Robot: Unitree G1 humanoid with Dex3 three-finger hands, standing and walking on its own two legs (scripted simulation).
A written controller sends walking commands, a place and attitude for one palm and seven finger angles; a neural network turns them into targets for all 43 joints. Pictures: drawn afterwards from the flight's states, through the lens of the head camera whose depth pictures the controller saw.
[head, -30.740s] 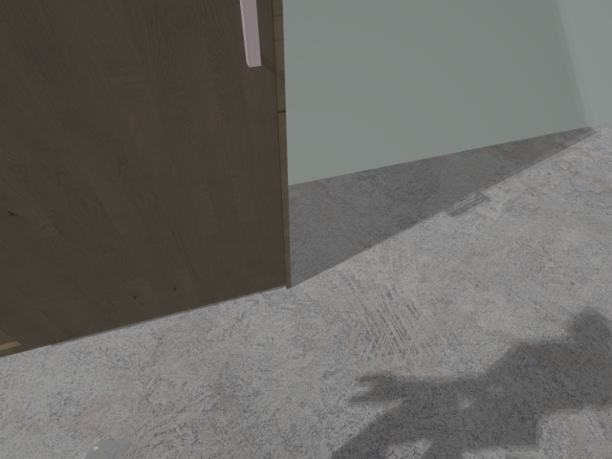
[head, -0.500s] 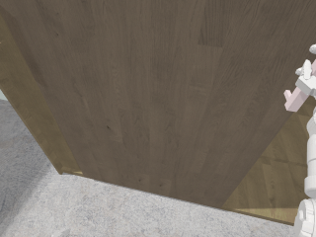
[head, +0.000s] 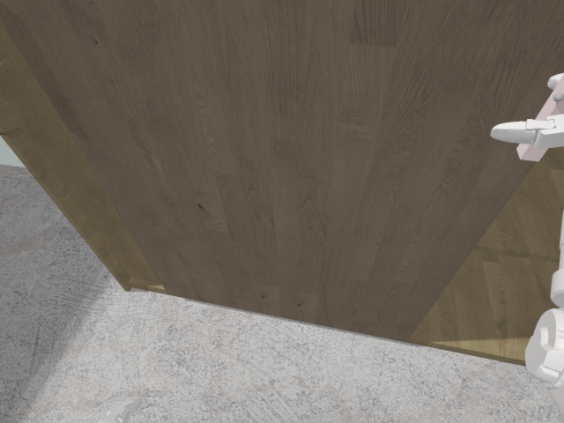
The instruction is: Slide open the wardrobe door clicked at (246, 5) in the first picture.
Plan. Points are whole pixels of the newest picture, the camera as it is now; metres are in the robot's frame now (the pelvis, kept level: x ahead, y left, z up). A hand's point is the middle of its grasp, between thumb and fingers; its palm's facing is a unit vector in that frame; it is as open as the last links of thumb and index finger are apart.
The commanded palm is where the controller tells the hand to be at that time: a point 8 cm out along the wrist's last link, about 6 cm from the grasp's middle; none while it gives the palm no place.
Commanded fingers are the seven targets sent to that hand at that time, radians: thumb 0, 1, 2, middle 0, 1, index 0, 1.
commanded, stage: loosen the grip on the handle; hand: right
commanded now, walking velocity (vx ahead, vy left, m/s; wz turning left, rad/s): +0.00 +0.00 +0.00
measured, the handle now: out of the picture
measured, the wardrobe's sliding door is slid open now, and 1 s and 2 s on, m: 0.67 0.67 0.67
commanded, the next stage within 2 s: slip the hand off the handle in 0.14 s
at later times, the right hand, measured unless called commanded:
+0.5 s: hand out of the picture +0.46 -0.29 +0.26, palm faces +0.42 +0.89 -0.17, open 14.6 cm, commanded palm +0.41 -0.34 +0.25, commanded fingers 0.00 0.55 -0.20 0.25 1.15 0.25 1.15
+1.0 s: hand out of the picture +0.44 -0.33 +0.26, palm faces +0.42 +0.88 -0.22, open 14.7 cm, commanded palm +0.38 -0.37 +0.25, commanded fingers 0.00 0.55 -0.20 0.25 1.15 0.25 1.15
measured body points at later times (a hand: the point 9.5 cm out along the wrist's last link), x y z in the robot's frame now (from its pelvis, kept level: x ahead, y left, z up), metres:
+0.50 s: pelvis +0.02 +0.01 +0.00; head +0.04 +0.01 +0.45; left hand +0.12 +0.27 -0.10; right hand +0.43 -0.33 +0.27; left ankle -0.03 +0.10 -0.73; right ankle +0.11 -0.10 -0.73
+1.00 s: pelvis +0.03 +0.01 +0.00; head +0.06 +0.00 +0.45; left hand +0.06 +0.30 -0.11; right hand +0.41 -0.38 +0.27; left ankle -0.03 +0.10 -0.73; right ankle +0.11 -0.10 -0.73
